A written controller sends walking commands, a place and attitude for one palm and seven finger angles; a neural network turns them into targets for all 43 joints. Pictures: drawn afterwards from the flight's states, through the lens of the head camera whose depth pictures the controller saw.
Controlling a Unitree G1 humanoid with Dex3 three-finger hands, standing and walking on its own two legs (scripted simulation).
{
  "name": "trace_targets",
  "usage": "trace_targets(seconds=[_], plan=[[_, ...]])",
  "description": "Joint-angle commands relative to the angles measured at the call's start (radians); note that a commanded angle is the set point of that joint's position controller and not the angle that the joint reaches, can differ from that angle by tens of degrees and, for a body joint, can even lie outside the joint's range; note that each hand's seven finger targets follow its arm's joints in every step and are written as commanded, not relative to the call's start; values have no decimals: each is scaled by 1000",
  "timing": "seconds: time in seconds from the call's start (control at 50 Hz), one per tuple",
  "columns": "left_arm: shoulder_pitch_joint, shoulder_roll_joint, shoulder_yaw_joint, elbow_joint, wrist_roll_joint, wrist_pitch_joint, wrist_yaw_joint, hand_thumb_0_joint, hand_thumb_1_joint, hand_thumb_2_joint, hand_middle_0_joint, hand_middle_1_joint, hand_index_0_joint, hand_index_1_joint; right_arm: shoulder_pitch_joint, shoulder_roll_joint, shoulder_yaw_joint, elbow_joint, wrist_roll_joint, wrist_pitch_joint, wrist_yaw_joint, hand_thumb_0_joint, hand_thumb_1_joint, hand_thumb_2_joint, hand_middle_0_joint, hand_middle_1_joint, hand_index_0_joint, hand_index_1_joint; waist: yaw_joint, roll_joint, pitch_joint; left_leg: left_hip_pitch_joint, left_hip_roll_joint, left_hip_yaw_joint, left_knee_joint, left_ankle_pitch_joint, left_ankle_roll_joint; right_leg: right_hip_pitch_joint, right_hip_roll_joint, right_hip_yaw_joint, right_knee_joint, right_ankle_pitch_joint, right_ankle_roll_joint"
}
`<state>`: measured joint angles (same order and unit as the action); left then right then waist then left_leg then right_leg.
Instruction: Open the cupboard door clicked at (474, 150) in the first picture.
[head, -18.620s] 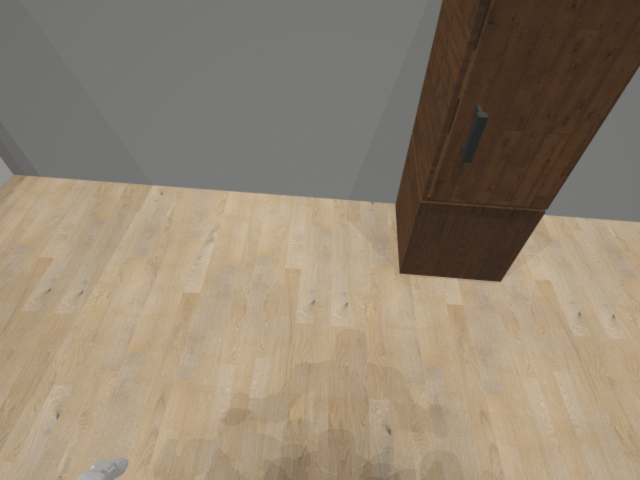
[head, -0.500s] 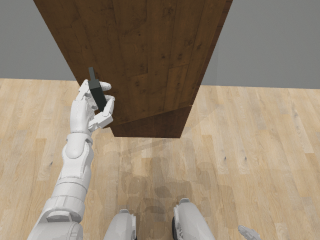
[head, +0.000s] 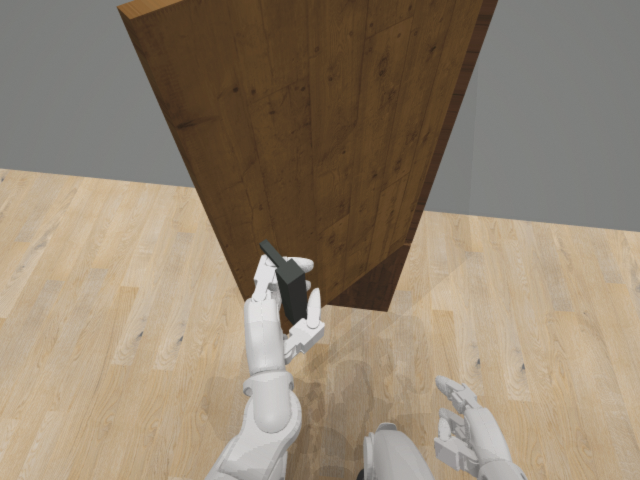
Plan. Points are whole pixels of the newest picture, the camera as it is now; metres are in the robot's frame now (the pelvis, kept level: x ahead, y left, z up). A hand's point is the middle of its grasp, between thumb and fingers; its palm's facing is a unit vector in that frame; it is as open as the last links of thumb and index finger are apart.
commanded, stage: open thumb and fingers to let go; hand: left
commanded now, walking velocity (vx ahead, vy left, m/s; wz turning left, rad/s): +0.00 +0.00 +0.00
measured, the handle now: (283, 284) +0.35 +0.06 +0.02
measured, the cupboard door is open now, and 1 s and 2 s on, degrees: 47 45 50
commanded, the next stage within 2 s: slide the hand sideways off the handle in 0.92 s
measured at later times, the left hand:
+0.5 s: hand (311, 316) +0.31 +0.02 +0.02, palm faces +0.27 -0.96 -0.06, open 10.2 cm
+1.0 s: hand (308, 317) +0.31 +0.03 +0.02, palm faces +0.19 -0.98 -0.04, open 15.2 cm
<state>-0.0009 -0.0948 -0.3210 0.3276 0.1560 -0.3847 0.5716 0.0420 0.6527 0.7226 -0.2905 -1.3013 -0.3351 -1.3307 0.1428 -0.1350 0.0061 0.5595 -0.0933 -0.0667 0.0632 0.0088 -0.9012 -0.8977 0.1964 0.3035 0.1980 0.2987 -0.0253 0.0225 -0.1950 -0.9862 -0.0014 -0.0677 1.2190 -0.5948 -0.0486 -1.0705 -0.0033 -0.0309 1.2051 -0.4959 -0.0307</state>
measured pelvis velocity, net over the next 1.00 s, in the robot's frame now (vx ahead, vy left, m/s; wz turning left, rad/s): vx -0.01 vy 0.00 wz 0.01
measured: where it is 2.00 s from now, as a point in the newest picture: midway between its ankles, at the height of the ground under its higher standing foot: outside the picture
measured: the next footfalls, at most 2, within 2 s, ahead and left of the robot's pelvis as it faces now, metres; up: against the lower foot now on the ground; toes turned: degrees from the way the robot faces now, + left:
none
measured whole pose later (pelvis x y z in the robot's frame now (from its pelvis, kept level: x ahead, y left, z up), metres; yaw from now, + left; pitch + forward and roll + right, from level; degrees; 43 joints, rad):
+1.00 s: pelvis -0.01 +0.00 -0.01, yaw +0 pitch +21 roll +1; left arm -0.08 -0.11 -0.28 0.39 0.15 -0.40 0.58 -0.01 -0.50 0.30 -0.30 -0.58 -0.29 -0.61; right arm 0.16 -0.17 -0.01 0.59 -0.10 -0.09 0.04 0.01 -0.90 -0.90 0.20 0.30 0.20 0.30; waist -0.02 0.02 -0.19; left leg -1.02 -0.01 -0.06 1.25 -0.59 -0.04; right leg -1.11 -0.01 -0.03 1.24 -0.49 -0.02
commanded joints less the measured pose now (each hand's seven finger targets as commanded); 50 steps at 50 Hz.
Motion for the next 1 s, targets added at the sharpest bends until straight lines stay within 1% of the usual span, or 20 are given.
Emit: trace_targets(seconds=[0.0,0.04,0.08,0.14,0.18,0.24,0.28,0.32,0.34,0.48,0.54,0.56,0.64,0.68,0.74,0.78,0.82,0.88,0.96,0.98], plan=[[-11,-192,0,-244,-16,-45,31,0,900,900,-400,-1350,-400,-1350,-52,-100,-27,-136,18,-59,-12,0,-900,-900,200,300,200,300,5,-97,-290,69,-48,66,-132,237,36,365,-8,1,-203,268,-5],[-92,-168,38,-203,-14,-40,51,0,900,900,-400,-1350,-400,-1350,-52,-101,-23,-117,12,-65,-20,0,-900,-900,200,300,200,300,-6,-135,-261,38,-53,61,-116,196,36,344,-15,25,-220,210,3],[-246,-109,94,-196,-7,-57,74,0,900,900,-400,-1350,-400,-1350,-49,-109,-25,-95,7,-66,-33,0,-900,-900,200,300,200,300,-22,-113,-259,24,-51,60,-98,182,39,315,-20,43,-220,173,6],[-184,-137,88,-144,-9,-69,67,0,690,810,-385,-1327,-385,-1327,-40,-102,-31,-92,0,-75,-36,0,-900,-900,200,300,200,300,-10,-150,-308,7,-56,67,-86,187,37,363,-30,67,-225,209,15],[-175,-147,62,-181,-3,-83,53,0,550,750,-375,-1313,-375,-1313,-29,-105,-39,-101,0,-78,-36,0,-900,-900,200,300,200,300,-7,-118,-352,22,-54,72,-86,217,38,387,-32,62,-209,269,12],[-188,-151,41,-187,0,-93,30,0,340,660,-360,-1290,-360,-1290,-11,-112,-45,-101,1,-77,-37,0,-900,-900,200,300,200,300,-26,-156,-342,2,-52,68,-78,203,39,399,-42,77,-218,272,20],[-191,-153,24,-204,12,-102,24,0,200,600,-350,-1275,-350,-1275,-5,-116,-52,-103,0,-78,-38,0,-900,-900,200,300,200,300,-26,-122,-367,15,-49,70,-76,219,41,387,-39,66,-200,286,15],[-189,-159,14,-190,10,-99,16,0,60,540,-340,-1260,-340,-1260,6,-117,-52,-101,2,-77,-38,0,-900,-900,200,300,200,300,-36,-145,-345,3,-50,67,-75,205,42,389,-44,74,-213,280,19],[-174,-151,20,-181,10,-99,13,0,-10,510,-335,-1253,-335,-1253,3,-118,-53,-102,6,-76,-39,0,-900,-900,200,300,200,300,-29,-160,-335,-5,-51,67,-79,186,41,389,-45,80,-223,235,18],[-237,-122,56,-164,-8,-99,22,0,-500,300,-300,-1200,-300,-1200,-5,-126,-49,-101,6,-77,-49,0,-900,-900,200,300,200,300,-28,-138,-316,-18,-51,69,-81,154,46,358,-43,88,-237,137,14],[-267,-105,80,-146,-15,-103,29,0,-500,300,-292,-1150,-292,-1150,-3,-127,-48,-96,4,-78,-52,0,-900,-900,200,300,200,300,-29,-169,-315,-32,-52,68,-78,139,47,364,-44,98,-246,109,18],[-278,-89,93,-166,-9,-108,32,0,-500,300,-283,-1100,-283,-1100,-7,-131,-50,-102,3,-80,-53,0,-900,-900,200,300,200,300,-18,-135,-340,-26,-53,67,-80,153,47,365,-40,88,-230,119,11],[-242,-118,80,-133,-10,-106,31,0,-500,300,-250,-900,-250,-900,12,-127,-50,-95,-1,-77,-47,0,-900,-900,200,300,200,300,-21,-153,-336,-11,-51,70,-88,184,46,372,-34,65,-215,190,12],[-236,-119,77,-149,-6,-108,30,0,-500,300,-233,-800,-233,-800,9,-128,-53,-99,-2,-75,-47,0,-900,-900,200,300,200,300,-15,-131,-359,7,-48,71,-89,209,46,368,-29,51,-197,224,7],[-249,-116,82,-145,-11,-105,36,0,-500,300,-208,-650,-208,-650,8,-128,-51,-96,1,-72,-45,0,-900,-900,200,300,200,300,-18,-135,-334,12,-48,70,-96,186,45,349,-26,45,-204,180,7],[-255,-141,57,-159,-1,-104,42,0,-500,300,-192,-550,-192,-550,4,-127,-50,-102,-1,-73,-42,0,-900,-900,200,300,200,300,-17,-93,-334,36,-46,68,-104,206,44,321,-19,20,-184,194,-1],[-248,-144,59,-140,0,-97,47,0,-500,300,-175,-450,-175,-450,8,-127,-49,-97,-3,-73,-40,0,-900,-900,200,300,200,300,-20,-107,-325,39,-44,65,-104,213,43,311,-15,10,-179,203,-2],[-235,-142,65,-145,-2,-90,54,0,-500,300,-150,-300,-150,-300,1,-126,-47,-104,-2,-71,-40,0,-900,-900,200,300,200,300,-8,-105,-341,49,-44,61,-110,233,42,316,-11,0,-165,219,-6],[-241,-161,62,-146,-8,-75,61,0,-500,300,-150,-300,-150,-300,-11,-126,-43,-110,2,-68,-36,0,-900,-900,200,300,200,300,-7,-101,-328,57,-43,55,-119,221,40,293,-5,-13,-163,185,-9],[-260,-180,45,-135,-7,-71,62,0,-500,300,-150,-300,-150,-300,-10,-123,-41,-104,-1,-68,-35,0,-900,-900,200,300,200,300,-17,-94,-315,58,-42,58,-116,221,41,281,-6,-15,-165,187,-7]])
